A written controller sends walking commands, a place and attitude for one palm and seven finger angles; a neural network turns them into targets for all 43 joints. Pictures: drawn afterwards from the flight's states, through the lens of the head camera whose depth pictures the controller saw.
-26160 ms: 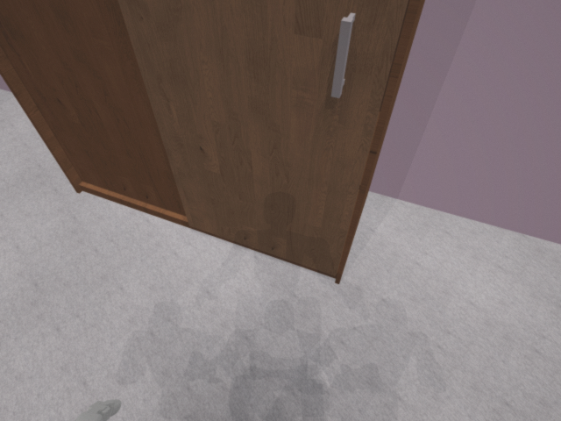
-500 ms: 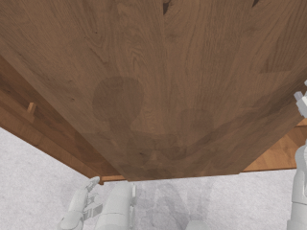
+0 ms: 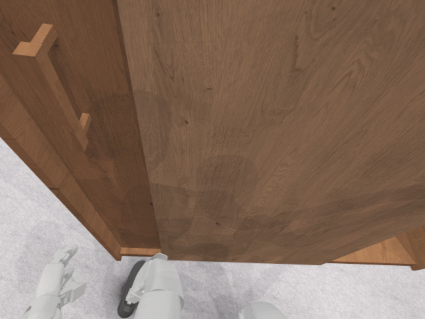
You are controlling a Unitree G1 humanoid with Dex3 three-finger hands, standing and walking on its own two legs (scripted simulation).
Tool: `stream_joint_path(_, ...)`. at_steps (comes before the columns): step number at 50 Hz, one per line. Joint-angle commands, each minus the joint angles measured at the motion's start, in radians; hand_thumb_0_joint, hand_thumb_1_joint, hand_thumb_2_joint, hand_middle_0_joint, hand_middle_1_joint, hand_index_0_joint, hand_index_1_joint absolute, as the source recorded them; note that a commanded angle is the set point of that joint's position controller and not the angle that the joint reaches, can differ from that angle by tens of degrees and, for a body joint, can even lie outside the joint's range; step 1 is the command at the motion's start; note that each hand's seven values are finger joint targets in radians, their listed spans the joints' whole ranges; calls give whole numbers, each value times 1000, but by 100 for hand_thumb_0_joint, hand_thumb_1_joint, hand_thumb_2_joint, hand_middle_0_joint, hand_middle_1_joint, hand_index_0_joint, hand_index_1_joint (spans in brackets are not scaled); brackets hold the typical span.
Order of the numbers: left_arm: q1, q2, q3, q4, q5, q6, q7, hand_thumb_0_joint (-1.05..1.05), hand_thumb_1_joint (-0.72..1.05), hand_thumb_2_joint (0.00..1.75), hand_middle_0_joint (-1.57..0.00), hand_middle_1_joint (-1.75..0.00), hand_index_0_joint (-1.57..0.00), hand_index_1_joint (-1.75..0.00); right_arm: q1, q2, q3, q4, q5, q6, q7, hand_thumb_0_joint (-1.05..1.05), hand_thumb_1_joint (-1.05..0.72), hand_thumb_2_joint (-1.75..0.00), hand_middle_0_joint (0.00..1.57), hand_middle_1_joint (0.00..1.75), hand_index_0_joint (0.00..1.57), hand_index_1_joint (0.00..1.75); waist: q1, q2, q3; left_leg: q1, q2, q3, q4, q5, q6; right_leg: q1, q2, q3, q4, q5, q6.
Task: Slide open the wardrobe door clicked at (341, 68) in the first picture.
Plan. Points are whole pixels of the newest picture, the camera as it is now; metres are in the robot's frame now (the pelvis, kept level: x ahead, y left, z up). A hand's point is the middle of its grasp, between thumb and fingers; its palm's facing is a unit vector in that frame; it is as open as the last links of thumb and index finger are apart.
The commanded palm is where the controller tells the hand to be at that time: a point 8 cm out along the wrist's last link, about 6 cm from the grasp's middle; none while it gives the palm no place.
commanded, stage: stop walking and hold the door there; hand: right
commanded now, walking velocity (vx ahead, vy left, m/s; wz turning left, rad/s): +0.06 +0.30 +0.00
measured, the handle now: out of the picture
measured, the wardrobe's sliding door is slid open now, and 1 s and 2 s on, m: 0.48 0.48 0.48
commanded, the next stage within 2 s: none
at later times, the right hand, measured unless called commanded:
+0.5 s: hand out of the picture +0.28 -0.41 +0.20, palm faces +0.66 +0.70 -0.27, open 6.7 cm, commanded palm +0.23 -0.40 +0.16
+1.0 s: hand out of the picture +0.28 -0.41 +0.20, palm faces +0.63 +0.74 -0.24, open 6.7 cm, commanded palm +0.23 -0.39 +0.16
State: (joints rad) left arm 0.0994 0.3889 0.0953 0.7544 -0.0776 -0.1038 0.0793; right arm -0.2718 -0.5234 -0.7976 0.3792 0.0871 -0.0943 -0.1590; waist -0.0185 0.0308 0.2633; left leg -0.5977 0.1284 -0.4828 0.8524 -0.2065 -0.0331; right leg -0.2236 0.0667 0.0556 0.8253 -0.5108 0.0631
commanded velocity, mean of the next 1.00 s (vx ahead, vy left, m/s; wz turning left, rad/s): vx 0.01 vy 0.05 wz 0.00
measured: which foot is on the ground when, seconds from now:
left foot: up 0.00-0.04, down 0.06-0.16, up 0.18-0.34, down 0.36-1.00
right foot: down 0.00-0.06, up 0.08-0.14, down 0.16-1.00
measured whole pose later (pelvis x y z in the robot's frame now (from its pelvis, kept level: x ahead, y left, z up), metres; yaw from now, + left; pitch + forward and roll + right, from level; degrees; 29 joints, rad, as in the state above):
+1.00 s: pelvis -0.03 -0.08 +0.07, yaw +5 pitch -1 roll +0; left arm 0.24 0.20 -0.03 0.73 -0.04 -0.06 0.08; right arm -0.06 -0.40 -0.43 0.34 0.09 -0.16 -0.23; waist -0.06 -0.05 -0.02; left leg -0.17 0.06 -0.01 0.38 -0.19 -0.03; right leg -0.18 0.05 0.00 0.35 -0.15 -0.03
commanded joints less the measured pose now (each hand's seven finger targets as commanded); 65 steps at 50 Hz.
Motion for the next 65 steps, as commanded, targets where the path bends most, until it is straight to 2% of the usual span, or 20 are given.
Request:
stream_joint_path(1,13,29,6,-175,4,-73,12,0,90,90,-20,-30,-20,-30,-187,-359,103,-288,-44,-114,21,0,-90,-90,45,140,45,140,17,-161,-415,385,-162,454,123,-77,23,-152,-205,48,-193,509,-230)
stream_joint_path(2,47,29,15,-177,-3,-72,11,0,90,90,-20,-30,-20,-30,-142,-266,169,-258,-32,-101,27,0,-90,-90,45,140,45,140,2,94,-408,379,-130,360,-202,177,59,-51,-116,-25,59,522,-152)
stream_joint_path(3,86,34,44,-183,9,-53,3,0,90,90,-20,-30,-20,-30,-120,-252,201,-246,-31,-86,29,0,-90,-90,45,140,45,140,27,394,-495,507,60,28,-370,454,167,-122,14,-45,275,282,-69)
stream_joint_path(4,73,46,39,-203,14,-59,-5,0,90,90,-20,-30,-20,-30,-129,-257,205,-252,-38,-92,25,0,-90,-90,45,140,45,140,26,413,-518,466,132,-43,-448,421,216,-74,7,23,233,-48,-56)
stream_joint_path(6,83,30,14,-148,34,-46,4,0,90,90,-20,-30,-20,-30,-146,-314,165,-269,-52,-84,23,0,-90,-90,45,140,45,140,66,215,-467,290,19,143,-367,109,140,80,-27,-19,-225,39,-109)
stream_joint_path(7,67,54,7,-140,41,-44,11,0,90,90,-20,-30,-20,-30,-104,-247,219,-280,-40,-88,41,0,-90,-90,45,140,45,140,78,-97,-384,209,-102,281,-153,-7,95,122,-70,24,-478,144,-110)
stream_joint_path(8,36,59,2,-184,45,-47,11,0,90,90,-20,-30,-20,-30,-113,-207,260,-356,-35,-103,40,0,-90,-90,45,140,45,140,63,-470,-361,105,-206,462,131,-258,11,82,-265,245,-609,143,-138)
stream_joint_path(9,23,9,-4,-180,54,-56,2,0,90,90,-20,-30,-20,-30,-51,-127,312,-276,-48,-105,40,0,-90,-90,45,140,45,140,79,-522,-281,145,-206,433,462,-221,10,-133,-336,311,-666,189,-237)
stream_joint_path(12,26,-12,-11,-156,30,-34,-17,0,90,90,-20,-30,-20,-30,45,-137,317,-223,-50,-110,20,0,-90,-90,45,140,45,140,22,-236,-253,150,-125,471,314,-245,34,-30,-306,88,-482,631,-273)
stream_joint_path(16,87,16,-30,-181,28,-20,-18,0,90,90,-20,-30,-20,-30,73,-148,335,-188,-72,-110,38,0,-90,-90,45,140,45,140,26,-233,-330,465,-92,570,-490,87,64,43,-231,21,-295,486,-135)
stream_joint_path(20,88,34,0,-176,16,-29,-9,0,90,90,-20,-30,-20,-30,23,-263,245,-124,-68,-99,28,0,-90,-90,45,140,45,140,42,219,-397,537,151,181,-580,401,223,-75,-67,9,-37,119,-68)
stream_joint_path(21,64,15,-6,-177,13,-30,-10,0,90,90,-20,-30,-20,-30,44,-116,357,-124,-48,-95,37,0,-90,-90,45,140,45,140,39,218,-378,492,157,199,-605,319,234,-44,-77,35,-27,92,-75)
stream_joint_path(26,29,10,-28,-177,33,-28,12,0,90,90,-20,-30,-20,-30,77,-70,403,-175,-55,-119,26,0,-90,-90,45,140,45,140,42,-88,-290,375,-24,396,-497,-70,103,77,-183,62,-566,329,-80)
stream_joint_path(29,-12,-9,-38,-204,30,-16,13,0,90,90,-20,-30,-20,-30,94,0,465,-228,-69,-113,19,0,-90,-90,45,140,45,140,38,-302,-261,408,-73,471,-298,-97,61,-62,-284,176,-727,128,-100)
stream_joint_path(33,2,-14,-40,-206,33,-17,12,0,90,90,-20,-30,-20,-30,118,-8,468,-234,-76,-111,11,0,-90,-90,45,140,45,140,24,-130,-272,433,-58,475,-400,-36,56,-18,-261,123,-655,221,-95)
stream_joint_path(37,21,-20,-50,-189,40,-19,9,0,90,90,-20,-30,-20,-30,134,-2,492,-236,-74,-105,16,0,-90,-90,45,140,45,140,26,-213,-324,436,-40,465,-475,4,65,49,-233,90,-622,267,-42)
stream_joint_path(51,24,-24,-56,-173,39,2,19,0,90,90,-20,-30,-20,-30,95,82,570,-179,-69,-96,12,0,-90,-90,45,140,45,140,33,-49,-350,415,-30,433,-517,56,70,67,-210,60,-557,353,-59)
stream_joint_path(57,12,-1,-34,-181,26,8,15,0,90,90,-20,-30,-20,-30,129,67,556,-203,-55,-98,13,0,-90,-90,45,140,45,140,17,-11,-346,428,101,365,-508,317,127,50,-189,59,-359,518,-73)
stream_joint_path(62,13,21,-18,-205,20,28,5,0,90,90,-20,-30,-20,-30,65,64,573,-273,-38,-96,18,0,-90,-90,45,140,45,140,23,151,-318,348,356,242,-533,416,231,-22,-127,96,-35,146,-63)
stream_joint_path(65,-16,11,-25,-195,46,32,15,0,90,90,-20,-30,-20,-30,62,-32,451,-284,-61,-100,1,0,-90,-90,45,140,45,140,19,157,-306,382,316,338,-444,555,178,-46,-158,78,-168,151,-62)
